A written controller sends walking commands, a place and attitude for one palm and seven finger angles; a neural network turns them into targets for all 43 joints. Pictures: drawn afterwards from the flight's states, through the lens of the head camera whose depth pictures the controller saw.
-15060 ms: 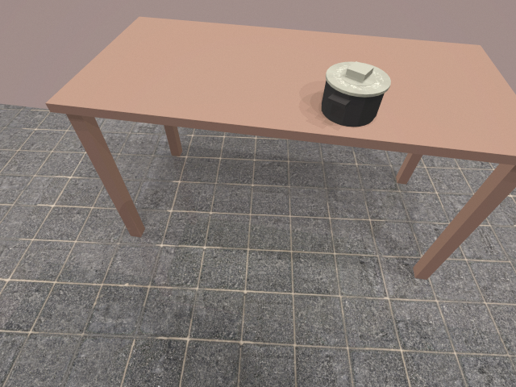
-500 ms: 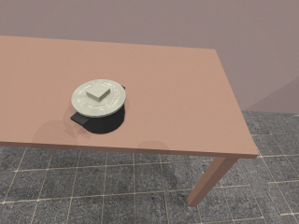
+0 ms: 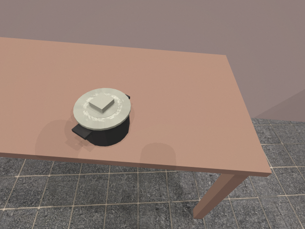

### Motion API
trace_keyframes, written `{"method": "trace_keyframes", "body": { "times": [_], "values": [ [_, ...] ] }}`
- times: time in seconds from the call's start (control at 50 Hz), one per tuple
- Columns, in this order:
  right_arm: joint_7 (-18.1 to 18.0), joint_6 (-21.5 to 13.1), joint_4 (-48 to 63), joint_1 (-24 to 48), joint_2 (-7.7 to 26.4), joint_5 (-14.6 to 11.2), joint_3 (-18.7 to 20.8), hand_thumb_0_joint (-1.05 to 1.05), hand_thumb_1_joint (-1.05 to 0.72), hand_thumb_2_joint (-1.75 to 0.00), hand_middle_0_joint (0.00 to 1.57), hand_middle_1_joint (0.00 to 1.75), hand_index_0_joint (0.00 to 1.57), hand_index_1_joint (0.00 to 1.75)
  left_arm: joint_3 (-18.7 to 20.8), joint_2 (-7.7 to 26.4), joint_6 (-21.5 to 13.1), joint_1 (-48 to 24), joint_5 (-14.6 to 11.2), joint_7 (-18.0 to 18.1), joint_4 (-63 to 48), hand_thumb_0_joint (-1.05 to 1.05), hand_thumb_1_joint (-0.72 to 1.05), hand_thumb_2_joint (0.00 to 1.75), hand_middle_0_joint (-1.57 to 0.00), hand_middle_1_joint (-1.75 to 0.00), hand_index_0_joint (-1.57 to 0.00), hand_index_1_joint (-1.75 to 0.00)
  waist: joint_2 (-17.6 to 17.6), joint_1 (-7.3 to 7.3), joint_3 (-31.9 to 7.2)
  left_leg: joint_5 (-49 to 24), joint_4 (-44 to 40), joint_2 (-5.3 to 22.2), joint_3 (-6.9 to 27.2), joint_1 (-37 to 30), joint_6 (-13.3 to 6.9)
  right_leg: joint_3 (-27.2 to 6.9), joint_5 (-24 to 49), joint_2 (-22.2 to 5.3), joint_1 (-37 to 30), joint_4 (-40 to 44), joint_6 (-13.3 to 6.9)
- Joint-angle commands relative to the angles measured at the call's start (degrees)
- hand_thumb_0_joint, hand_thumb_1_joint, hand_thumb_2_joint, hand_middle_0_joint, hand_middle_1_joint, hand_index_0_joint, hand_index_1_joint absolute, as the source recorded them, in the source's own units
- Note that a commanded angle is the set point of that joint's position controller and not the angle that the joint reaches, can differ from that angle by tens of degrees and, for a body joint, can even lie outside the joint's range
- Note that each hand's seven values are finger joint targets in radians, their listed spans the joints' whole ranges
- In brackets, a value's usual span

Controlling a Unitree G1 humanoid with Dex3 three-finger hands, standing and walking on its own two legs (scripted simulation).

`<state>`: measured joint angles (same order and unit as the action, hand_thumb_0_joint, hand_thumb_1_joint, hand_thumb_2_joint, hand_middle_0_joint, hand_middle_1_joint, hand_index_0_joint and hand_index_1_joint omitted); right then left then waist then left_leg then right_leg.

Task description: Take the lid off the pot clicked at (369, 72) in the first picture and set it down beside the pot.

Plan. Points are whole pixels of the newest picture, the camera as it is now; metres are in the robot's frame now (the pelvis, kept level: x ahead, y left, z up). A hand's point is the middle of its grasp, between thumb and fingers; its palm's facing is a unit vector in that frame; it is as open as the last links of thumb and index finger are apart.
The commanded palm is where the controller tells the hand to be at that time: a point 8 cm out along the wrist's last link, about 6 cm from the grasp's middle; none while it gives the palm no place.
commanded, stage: look again from close up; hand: left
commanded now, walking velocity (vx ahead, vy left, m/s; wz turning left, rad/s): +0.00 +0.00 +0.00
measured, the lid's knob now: (101, 102) +0.43 +0.19 +0.08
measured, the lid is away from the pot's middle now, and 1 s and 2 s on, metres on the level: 0.00 0.00 0.00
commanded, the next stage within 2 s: shuffle to correct the standing spot in 0.86 s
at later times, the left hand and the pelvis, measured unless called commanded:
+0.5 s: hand out of the picture +0.01 +0.15 -0.18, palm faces +0.01 -0.99 -0.15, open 7.3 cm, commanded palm none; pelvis +0.02 -0.01 +0.00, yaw -1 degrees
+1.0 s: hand out of the picture -0.01 +0.14 -0.18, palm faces +0.03 -0.99 -0.13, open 7.3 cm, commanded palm none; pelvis +0.02 -0.01 +0.00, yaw +0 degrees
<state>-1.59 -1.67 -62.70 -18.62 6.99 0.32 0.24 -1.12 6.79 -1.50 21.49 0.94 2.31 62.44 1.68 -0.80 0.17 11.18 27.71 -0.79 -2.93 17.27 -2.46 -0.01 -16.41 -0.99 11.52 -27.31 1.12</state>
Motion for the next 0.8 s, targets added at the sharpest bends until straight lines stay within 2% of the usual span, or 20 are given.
{"method": "trace_keyframes", "body": {
  "times": [0.0,0.02,0.12,0.2,0.22,0.3,0.32,0.4,0.42,0.44,0.5,0.52,0.58,0.62,0.7,0.72,0.78],
  "values": [
    [-0.01,-1.2,1.48,-3.2,4.32,-0.31,0.59,0.0,-0.9,-0.9,0.2,0.3,0.2,0.3,0.74,4.56,-0.61,5.46,-0.01,0.37,-0.42,0.0,0.9,0.9,-0.2,-0.3,-0.2,-0.3,-2.14,0.35,2.26,-3.83,-5.74,6.97,7.62,-4.77,-0.96,-3.89,7.65,-4.81,3.01,4.89,-3.17],
    [-0.03,-1.2,1.36,-3.15,4.32,-0.38,0.52,0.0,-0.9,-0.9,0.2,0.3,0.2,0.3,0.72,4.88,-0.6,5.18,-0.08,0.31,-0.32,0.0,0.9,0.9,-0.2,-0.3,-0.2,-0.3,-1.04,0.28,2.32,-4.9,-5.69,7.07,7.53,-4.9,-1.02,-3.92,8.47,-4.77,2.64,4.98,-3.21],
    [-0.11,-1.06,0.56,-2.84,4.46,-0.39,0.37,0.0,-0.9,-0.9,0.2,0.3,0.2,0.3,0.63,4.97,-0.53,4.26,-0.2,0.36,-0.27,0.0,0.9,0.9,-0.2,-0.3,-0.2,-0.3,-0.85,0.39,2.97,-6.25,-5.57,7.07,7.06,-5.83,-0.88,-4.01,9.44,-4.91,2.08,5.51,-3.15],
    [-0.15,-0.94,0.05,-2.6,4.44,-0.35,0.26,0.0,-0.9,-0.9,0.2,0.3,0.2,0.3,0.65,4.82,-0.46,3.81,-0.18,0.44,-0.27,0.0,0.9,0.9,-0.2,-0.3,-0.2,-0.3,-2.05,0.52,3.53,-5.75,-5.82,6.89,6.84,-6.19,-0.66,-4.23,9.0,-5.13,1.98,6.08,-3.1],
    [-0.12,-0.92,0.1,-2.72,4.32,-0.46,0.24,0.0,-0.9,-0.9,0.2,0.3,0.2,0.3,0.69,5.2,-0.42,3.49,-0.23,0.36,-0.39,0.0,0.9,0.9,-0.2,-0.3,-0.2,-0.3,-0.52,0.4,4.26,-5.34,-6.02,6.99,6.86,-5.33,-0.73,-3.97,9.06,-4.99,1.64,6.32,-3.07],
    [-0.14,-0.88,-0.28,-2.7,4.48,-0.37,0.19,0.0,-0.9,-0.9,0.2,0.3,0.2,0.3,0.67,4.89,-0.44,3.31,-0.25,0.4,-0.42,0.0,0.9,0.9,-0.2,-0.3,-0.2,-0.3,-1.87,0.55,3.72,-5.44,-6.04,6.85,6.6,-6.49,-0.54,-4.28,9.15,-5.21,1.6,6.57,-3.06],
    [-0.13,-0.89,-0.33,-2.8,4.31,-0.47,0.21,0.0,-0.9,-0.9,0.2,0.3,0.2,0.3,0.68,5.37,-0.49,3.22,-0.3,0.33,-0.5,0.0,0.9,0.9,-0.2,-0.3,-0.2,-0.3,-0.2,0.49,3.55,-5.56,-6.1,6.94,6.71,-6.2,-0.67,-4.16,9.49,-5.07,0.95,6.8,-3.09],
    [-0.2,-0.87,-0.68,-2.95,4.53,-0.39,0.06,0.0,-0.9,-0.9,0.2,0.3,0.2,0.3,0.62,4.99,-0.47,3.14,-0.35,0.39,-0.38,0.0,0.9,0.9,-0.2,-0.3,-0.2,-0.3,-1.81,0.66,3.53,-5.97,-6.26,6.95,6.61,-7.07,-0.55,-4.11,9.42,-5.29,1.05,6.94,-3.02],
    [-0.19,-0.91,-0.76,-3.06,4.37,-0.5,0.08,0.0,-0.9,-0.9,0.2,0.3,0.2,0.3,0.68,5.39,-0.44,3.02,-0.35,0.32,-0.5,0.0,0.9,0.9,-0.2,-0.3,-0.2,-0.3,-0.87,0.57,3.61,-6.29,-6.39,7.03,6.7,-6.77,-0.69,-3.9,9.58,-5.07,0.63,7.0,-3.0],
    [-0.23,-0.92,-0.76,-2.91,4.7,-0.41,0.11,0.0,-0.9,-0.9,0.2,0.3,0.2,0.3,0.7,5.05,-0.38,3.1,-0.31,0.35,-0.41,0.0,0.9,0.9,-0.2,-0.3,-0.2,-0.3,-1.9,0.56,3.71,-5.98,-6.45,7.0,6.71,-6.88,-0.61,-4.03,9.16,-5.21,0.91,6.94,-2.99],
    [-0.31,-1.0,-1.04,-3.24,4.33,-0.45,0.0,0.0,-0.9,-0.9,0.2,0.3,0.2,0.3,0.67,4.89,-0.48,3.41,-0.35,0.42,-0.24,0.0,0.9,0.9,-0.2,-0.3,-0.2,-0.3,-1.99,0.61,2.88,-7.93,-6.31,7.11,6.64,-7.99,-0.73,-4.01,10.3,-5.29,0.5,7.0,-2.91],
    [-0.31,-1.05,-1.1,-3.14,4.3,-0.58,-0.05,0.0,-0.9,-0.9,0.2,0.3,0.2,0.3,0.64,5.26,-0.5,3.44,-0.42,0.34,-0.19,0.0,0.9,0.9,-0.2,-0.3,-0.2,-0.3,-0.79,0.48,3.17,-8.36,-6.37,7.16,6.77,-7.65,-0.84,-3.78,10.8,-5.27,0.2,7.15,-2.88],
    [-0.42,-1.07,-1.33,-3.5,4.43,-0.51,-0.09,0.0,-0.9,-0.9,0.2,0.3,0.2,0.3,0.58,4.7,-0.48,3.48,-0.37,0.47,0.0,0.0,0.9,0.9,-0.2,-0.3,-0.2,-0.3,-1.37,0.7,3.02,-9.83,-6.35,7.23,6.75,-8.44,-0.83,-3.8,11.21,-5.39,0.22,7.06,-2.81],
    [-0.43,-1.05,-1.49,-3.5,4.11,-0.64,-0.2,0.0,-0.9,-0.9,0.2,0.3,0.2,0.3,0.53,4.88,-0.46,3.73,-0.45,0.42,0.24,0.0,0.9,0.9,-0.2,-0.3,-0.2,-0.3,-0.49,0.55,3.65,-8.98,-6.64,7.27,6.96,-7.97,-0.97,-3.69,10.59,-5.21,0.05,7.49,-2.83],
    [-0.45,-0.87,-1.6,-3.55,3.8,-0.54,-0.26,0.0,-0.9,-0.9,0.2,0.3,0.2,0.3,0.5,4.27,-0.43,4.2,-0.33,0.47,0.52,0.0,0.9,0.9,-0.2,-0.3,-0.2,-0.3,-2.09,0.69,5.02,-6.44,-6.99,6.98,6.68,-7.46,-0.74,-3.94,9.25,-5.4,1.0,8.02,-2.83],
    [-0.42,-0.82,-1.67,-3.51,3.69,-0.63,-0.26,0.0,-0.9,-0.9,0.2,0.3,0.2,0.3,0.53,4.65,-0.4,4.25,-0.4,0.39,0.5,0.0,0.9,0.9,-0.2,-0.3,-0.2,-0.3,-0.83,0.53,5.53,-5.41,-7.11,7.0,6.86,-6.76,-0.83,-3.73,8.7,-5.22,0.8,8.3,-2.84],
    [-0.42,-0.85,-1.63,-3.72,3.85,-0.51,-0.25,0.0,-0.9,-0.9,0.2,0.3,0.2,0.3,0.44,4.12,-0.5,4.6,-0.39,0.43,0.62,0.0,0.9,0.9,-0.2,-0.3,-0.2,-0.3,-0.99,0.7,4.49,-5.43,-7.0,6.9,6.79,-7.57,-0.75,-4.04,9.1,-5.43,0.81,8.04,-2.92]
  ]
}}
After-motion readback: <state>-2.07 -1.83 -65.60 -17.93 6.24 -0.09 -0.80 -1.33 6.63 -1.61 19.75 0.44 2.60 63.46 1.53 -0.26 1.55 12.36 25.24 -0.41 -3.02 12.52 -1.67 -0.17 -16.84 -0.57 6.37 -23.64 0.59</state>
